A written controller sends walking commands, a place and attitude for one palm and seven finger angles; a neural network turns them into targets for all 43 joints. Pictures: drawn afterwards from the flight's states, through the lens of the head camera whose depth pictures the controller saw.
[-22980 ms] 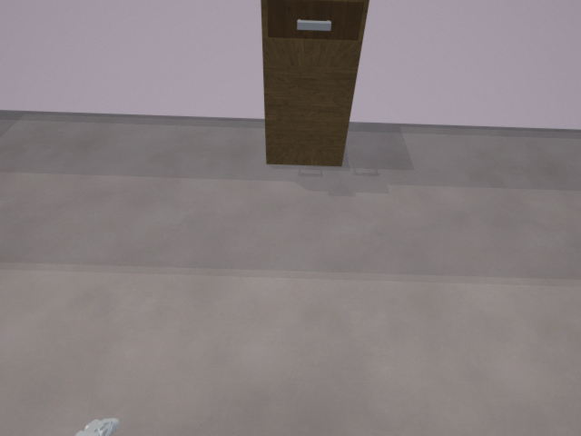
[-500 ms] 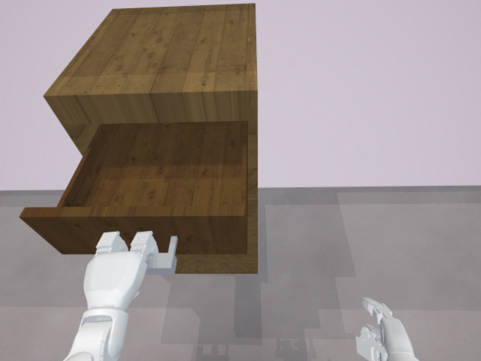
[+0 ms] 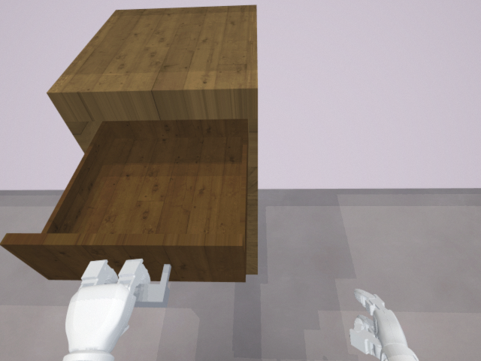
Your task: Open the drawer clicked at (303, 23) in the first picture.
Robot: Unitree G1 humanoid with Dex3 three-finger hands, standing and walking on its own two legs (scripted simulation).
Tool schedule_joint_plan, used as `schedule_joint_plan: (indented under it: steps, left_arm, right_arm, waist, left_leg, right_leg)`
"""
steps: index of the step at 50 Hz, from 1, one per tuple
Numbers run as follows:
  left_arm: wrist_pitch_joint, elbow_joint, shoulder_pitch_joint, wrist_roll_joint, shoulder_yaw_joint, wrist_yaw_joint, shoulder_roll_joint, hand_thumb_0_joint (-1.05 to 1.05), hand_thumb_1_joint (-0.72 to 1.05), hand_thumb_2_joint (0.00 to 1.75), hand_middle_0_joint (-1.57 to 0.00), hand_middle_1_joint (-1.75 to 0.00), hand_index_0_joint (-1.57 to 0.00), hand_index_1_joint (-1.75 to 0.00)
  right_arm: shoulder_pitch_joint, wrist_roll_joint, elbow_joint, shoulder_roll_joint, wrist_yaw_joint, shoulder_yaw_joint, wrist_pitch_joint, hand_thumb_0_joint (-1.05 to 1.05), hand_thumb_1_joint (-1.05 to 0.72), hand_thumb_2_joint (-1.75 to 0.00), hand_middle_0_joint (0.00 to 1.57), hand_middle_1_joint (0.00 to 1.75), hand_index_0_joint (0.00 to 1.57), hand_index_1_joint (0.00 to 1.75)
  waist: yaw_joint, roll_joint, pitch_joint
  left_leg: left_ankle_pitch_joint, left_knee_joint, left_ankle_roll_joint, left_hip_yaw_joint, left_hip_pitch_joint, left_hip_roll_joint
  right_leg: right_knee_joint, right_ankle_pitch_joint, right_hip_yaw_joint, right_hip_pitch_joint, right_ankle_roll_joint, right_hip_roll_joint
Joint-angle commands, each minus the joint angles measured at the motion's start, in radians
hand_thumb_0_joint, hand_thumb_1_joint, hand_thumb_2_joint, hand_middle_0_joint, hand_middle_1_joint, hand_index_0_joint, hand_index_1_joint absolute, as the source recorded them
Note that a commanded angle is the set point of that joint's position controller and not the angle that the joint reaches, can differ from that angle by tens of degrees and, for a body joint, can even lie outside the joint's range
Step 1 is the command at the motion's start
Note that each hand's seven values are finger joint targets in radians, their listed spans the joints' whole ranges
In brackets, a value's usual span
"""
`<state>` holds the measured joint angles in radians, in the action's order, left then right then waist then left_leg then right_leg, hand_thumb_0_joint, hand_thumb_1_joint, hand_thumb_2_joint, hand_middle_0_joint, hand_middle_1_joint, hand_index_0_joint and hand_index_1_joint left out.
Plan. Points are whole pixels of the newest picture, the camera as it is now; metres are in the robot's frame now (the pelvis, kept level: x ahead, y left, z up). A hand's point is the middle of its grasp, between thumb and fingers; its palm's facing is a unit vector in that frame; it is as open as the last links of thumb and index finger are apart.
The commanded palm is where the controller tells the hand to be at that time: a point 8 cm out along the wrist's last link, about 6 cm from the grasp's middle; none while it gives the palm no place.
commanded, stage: pull the drawer open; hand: left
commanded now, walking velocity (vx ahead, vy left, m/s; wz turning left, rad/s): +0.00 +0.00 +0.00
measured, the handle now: (128, 282) +0.23 +0.22 +0.01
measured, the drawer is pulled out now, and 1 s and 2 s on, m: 0.30 0.29 0.28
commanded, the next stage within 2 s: open the thumb to release the handle in 0.14 s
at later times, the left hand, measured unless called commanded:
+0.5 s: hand (122, 307) +0.20 +0.22 +0.00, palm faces +0.07 -0.07 -1.00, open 7.2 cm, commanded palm +0.17 +0.24 +0.04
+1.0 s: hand (122, 308) +0.20 +0.22 +0.00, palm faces +0.04 -0.09 -1.00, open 13.5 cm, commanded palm +0.17 +0.22 +0.05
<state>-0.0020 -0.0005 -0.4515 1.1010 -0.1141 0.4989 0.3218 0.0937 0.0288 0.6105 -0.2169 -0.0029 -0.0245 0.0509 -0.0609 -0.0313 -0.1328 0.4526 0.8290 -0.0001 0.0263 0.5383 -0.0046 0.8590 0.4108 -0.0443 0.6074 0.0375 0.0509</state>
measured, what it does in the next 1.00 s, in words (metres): stands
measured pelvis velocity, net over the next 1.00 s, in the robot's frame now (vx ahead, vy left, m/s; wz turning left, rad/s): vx -0.01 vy -0.01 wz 0.02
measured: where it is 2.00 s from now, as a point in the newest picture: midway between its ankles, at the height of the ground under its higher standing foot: outside the picture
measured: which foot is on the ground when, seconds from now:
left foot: down 0.00-1.00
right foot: down 0.00-1.00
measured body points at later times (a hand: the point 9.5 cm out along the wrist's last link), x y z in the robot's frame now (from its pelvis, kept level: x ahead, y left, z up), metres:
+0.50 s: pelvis -0.01 +0.00 -0.01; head +0.03 -0.04 +0.44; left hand +0.19 +0.22 +0.05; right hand +0.21 -0.23 -0.11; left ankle -0.02 +0.12 -0.70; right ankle +0.01 -0.10 -0.70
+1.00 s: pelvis -0.01 -0.01 +0.00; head +0.01 -0.03 +0.45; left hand +0.19 +0.22 +0.05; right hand +0.21 -0.23 -0.10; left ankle -0.02 +0.12 -0.70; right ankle +0.01 -0.10 -0.70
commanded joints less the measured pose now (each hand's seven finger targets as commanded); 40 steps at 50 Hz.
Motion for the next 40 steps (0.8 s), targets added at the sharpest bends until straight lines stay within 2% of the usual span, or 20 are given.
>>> schedule_joint_plan:
  steps: [1, 5, 7, 9, 11, 12, 13, 14, 16, 17, 19, 20, 21, 22, 25, 31, 32, 34, 39, 40]
  left_arm:
    - [0.024, -0.213, -0.035, -0.021, 0.156, 0.055, 0.141, 0.00, 0.90, 0.90, -0.40, -1.35, -0.40, -1.35]
    - [0.018, -0.216, -0.130, -0.032, 0.160, 0.053, 0.137, 0.00, 0.90, 0.90, -0.40, -1.35, -0.40, -1.35]
    - [0.015, -0.238, -0.198, -0.040, 0.174, 0.051, 0.152, 0.00, 0.90, 0.90, -0.40, -1.35, -0.40, -1.35]
    - [0.014, -0.266, -0.222, -0.046, 0.156, 0.049, 0.137, 0.00, 0.90, 0.90, -0.40, -1.35, -0.40, -1.35]
    - [0.010, -0.267, -0.270, -0.053, 0.197, 0.050, 0.167, 0.00, 0.90, 0.90, -0.40, -1.35, -0.40, -1.35]
    - [0.016, -0.235, 0.156, -0.016, 0.216, 0.064, 0.234, 0.00, 0.90, 0.90, -0.40, -1.35, -0.40, -1.35]
    - [0.015, -0.198, 0.159, 0.003, 0.242, 0.079, 0.223, 0.00, 0.83, 0.87, -0.40, -1.34, -0.40, -1.34]
    - [0.016, -0.150, 0.131, 0.011, 0.217, 0.082, 0.192, 0.00, 0.76, 0.84, -0.39, -1.34, -0.39, -1.34]
    - [0.019, -0.151, 0.077, -0.006, 0.235, 0.090, 0.196, 0.00, 0.62, 0.78, -0.38, -1.32, -0.38, -1.32]
    - [0.027, -0.156, 0.084, -0.010, 0.227, 0.092, 0.198, 0.00, 0.55, 0.75, -0.38, -1.31, -0.38, -1.31]
    - [0.046, -0.167, 0.134, -0.021, 0.189, 0.089, 0.173, 0.00, 0.41, 0.69, -0.36, -1.30, -0.36, -1.30]
    - [0.058, -0.148, 0.133, -0.027, 0.169, 0.083, 0.156, 0.00, 0.34, 0.66, -0.36, -1.29, -0.36, -1.29]
    - [0.064, -0.135, 0.145, -0.032, 0.189, 0.080, 0.173, 0.00, 0.27, 0.63, -0.35, -1.28, -0.35, -1.28]
    - [0.071, -0.125, 0.137, -0.027, 0.180, 0.075, 0.172, 0.00, 0.20, 0.60, -0.35, -1.27, -0.35, -1.27]
    - [0.087, -0.106, 0.174, -0.022, 0.158, 0.055, 0.169, 0.00, -0.01, 0.51, -0.33, -1.25, -0.33, -1.25]
    - [0.081, -0.081, 0.178, -0.029, 0.178, 0.022, 0.204, 0.00, -0.43, 0.33, -0.30, -1.21, -0.30, -1.21]
    - [0.076, -0.086, 0.187, -0.024, 0.156, 0.018, 0.186, 0.00, -0.50, 0.30, -0.30, -1.20, -0.30, -1.20]
    - [0.064, -0.078, 0.168, -0.029, 0.150, 0.010, 0.173, 0.00, -0.50, 0.30, -0.30, -1.20, -0.30, -1.20]
    - [0.040, -0.041, 0.212, -0.030, 0.189, 0.005, 0.210, 0.00, -0.50, 0.30, -0.30, -1.20, -0.30, -1.20]
    - [0.034, -0.045, 0.237, -0.027, 0.191, 0.005, 0.215, 0.00, -0.50, 0.30, -0.30, -1.20, -0.30, -1.20]
  right_arm:
    - [-0.133, 0.010, -0.169, -0.102, 0.005, -0.033, -0.054, 0.00, -0.90, -0.90, 0.20, 0.30, 0.20, 0.30]
    - [-0.132, 0.008, -0.177, -0.098, 0.011, -0.029, -0.055, 0.00, -0.90, -0.90, 0.20, 0.30, 0.20, 0.30]
    - [-0.140, 0.007, -0.185, -0.096, 0.016, -0.023, -0.054, 0.00, -0.90, -0.90, 0.20, 0.30, 0.20, 0.30]
    - [-0.137, 0.009, -0.192, -0.099, 0.023, -0.024, -0.053, 0.00, -0.90, -0.90, 0.20, 0.30, 0.20, 0.30]
    - [-0.137, 0.007, -0.194, -0.102, 0.026, -0.020, -0.050, 0.00, -0.90, -0.90, 0.20, 0.30, 0.20, 0.30]
    - [-0.155, 0.016, -0.145, -0.123, 0.005, -0.018, -0.033, 0.00, -0.90, -0.90, 0.20, 0.30, 0.20, 0.30]
    - [-0.140, 0.022, -0.158, -0.108, -0.009, -0.029, -0.040, 0.00, -0.90, -0.90, 0.20, 0.30, 0.20, 0.30]
    - [-0.132, 0.022, -0.150, -0.104, -0.011, -0.028, -0.049, 0.00, -0.90, -0.90, 0.20, 0.30, 0.20, 0.30]
    - [-0.123, 0.017, -0.158, -0.108, -0.013, -0.034, -0.054, 0.00, -0.90, -0.90, 0.20, 0.30, 0.20, 0.30]
    - [-0.121, 0.014, -0.153, -0.107, -0.013, -0.035, -0.053, 0.00, -0.90, -0.90, 0.20, 0.30, 0.20, 0.30]
    - [-0.124, 0.009, -0.151, -0.109, -0.018, -0.039, -0.050, 0.00, -0.90, -0.90, 0.20, 0.30, 0.20, 0.30]
    - [-0.123, 0.005, -0.147, -0.107, -0.021, -0.040, -0.051, 0.00, -0.90, -0.90, 0.20, 0.30, 0.20, 0.30]
    - [-0.123, 0.001, -0.144, -0.110, -0.025, -0.040, -0.049, 0.00, -0.90, -0.90, 0.20, 0.30, 0.20, 0.30]
    - [-0.130, 0.001, -0.144, -0.109, -0.029, -0.034, -0.048, 0.00, -0.90, -0.90, 0.20, 0.30, 0.20, 0.30]
    - [-0.138, -0.004, -0.141, -0.105, -0.040, -0.030, -0.047, 0.00, -0.90, -0.90, 0.20, 0.30, 0.20, 0.30]
    - [-0.145, -0.010, -0.136, -0.102, -0.052, -0.019, -0.043, 0.00, -0.90, -0.90, 0.20, 0.30, 0.20, 0.30]
    - [-0.149, -0.008, -0.136, -0.099, -0.050, -0.016, -0.045, 0.00, -0.90, -0.90, 0.20, 0.30, 0.20, 0.30]
    - [-0.146, -0.009, -0.138, -0.097, -0.050, -0.018, -0.049, 0.00, -0.90, -0.90, 0.20, 0.30, 0.20, 0.30]
    - [-0.146, -0.008, -0.130, -0.096, -0.059, -0.017, -0.052, 0.00, -0.90, -0.90, 0.20, 0.30, 0.20, 0.30]
    - [-0.145, -0.009, -0.129, -0.096, -0.058, -0.020, -0.052, 0.00, -0.90, -0.90, 0.20, 0.30, 0.20, 0.30]
  waist:
    - [-0.027, 0.016, -0.163]
    - [-0.041, 0.044, -0.158]
    - [-0.056, 0.022, -0.169]
    - [-0.051, 0.029, -0.166]
    - [-0.057, 0.020, -0.155]
    - [0.032, 0.058, -0.110]
    - [-0.002, 0.025, -0.112]
    - [0.005, 0.009, -0.099]
    - [-0.019, -0.006, -0.158]
    - [-0.021, -0.016, -0.205]
    - [-0.006, 0.006, -0.222]
    - [-0.002, 0.027, -0.209]
    - [0.000, 0.050, -0.216]
    - [-0.010, 0.055, -0.208]
    - [-0.009, 0.089, -0.184]
    - [-0.019, 0.058, -0.160]
    - [-0.018, 0.047, -0.158]
    - [-0.019, 0.059, -0.138]
    - [-0.019, 0.076, -0.106]
    - [-0.016, 0.053, -0.103]
  left_leg:
    - [-0.288, -0.074, 0.016, -0.018, -0.067, -0.039]
    - [-0.275, -0.064, 0.018, -0.017, -0.038, -0.044]
    - [-0.294, -0.063, 0.015, -0.013, -0.036, -0.046]
    - [-0.314, -0.053, 0.018, -0.013, -0.031, -0.044]
    - [-0.325, -0.056, 0.014, -0.017, -0.019, -0.042]
    - [-0.239, -0.026, 0.019, -0.032, 0.013, -0.046]
    - [-0.203, -0.029, 0.021, -0.027, 0.018, -0.046]
    - [-0.187, -0.029, 0.019, -0.025, 0.017, -0.047]
    - [-0.225, -0.034, 0.018, -0.023, -0.015, -0.047]
    - [-0.245, -0.034, 0.015, -0.019, -0.032, -0.047]
    - [-0.253, -0.035, 0.016, -0.020, -0.037, -0.047]
    - [-0.249, -0.039, 0.018, -0.019, -0.037, -0.045]
    - [-0.249, -0.044, 0.017, -0.022, -0.033, -0.044]
    - [-0.240, -0.051, 0.018, -0.018, -0.025, -0.046]
    - [-0.215, -0.064, 0.023, -0.012, -0.011, -0.049]
    - [-0.204, -0.090, 0.022, -0.009, -0.023, -0.054]
    - [-0.203, -0.089, 0.022, -0.009, -0.029, -0.055]
    - [-0.195, -0.093, 0.024, -0.008, -0.028, -0.055]
    - [-0.154, -0.096, 0.024, -0.008, 0.001, -0.060]
    - [-0.150, -0.097, 0.024, -0.009, -0.003, -0.058]
  right_leg:
    - [-0.118, -0.304, -0.019, -0.123, 0.022, 0.000]
    - [-0.110, -0.321, -0.034, -0.135, 0.020, -0.003]
    - [-0.099, -0.356, -0.045, -0.155, 0.022, -0.004]
    - [-0.092, -0.385, -0.044, -0.150, 0.021, -0.007]
    - [-0.089, -0.405, -0.049, -0.161, 0.025, -0.005]
    - [-0.096, -0.335, -0.072, -0.058, 0.013, -0.011]
    - [-0.100, -0.265, -0.056, -0.059, 0.013, -0.010]
    - [-0.105, -0.235, -0.048, -0.040, 0.015, -0.011]
    - [-0.102, -0.271, -0.046, -0.075, 0.022, -0.004]
    - [-0.091, -0.297, -0.046, -0.094, 0.020, -0.005]
    - [-0.092, -0.310, -0.036, -0.100, 0.015, -0.007]
    - [-0.103, -0.313, -0.026, -0.110, 0.011, -0.009]
    - [-0.107, -0.308, -0.029, -0.119, 0.010, -0.006]
    - [-0.110, -0.299, -0.029, -0.126, 0.007, -0.010]
    - [-0.136, -0.289, -0.031, -0.149, 0.001, -0.018]
    - [-0.170, -0.278, -0.054, -0.183, 0.005, -0.020]
    - [-0.168, -0.271, -0.058, -0.172, 0.003, -0.020]
    - [-0.180, -0.251, -0.053, -0.168, 0.002, -0.020]
    - [-0.206, -0.187, -0.077, -0.163, -0.003, -0.027]
    - [-0.208, -0.171, -0.081, -0.153, 0.000, -0.026]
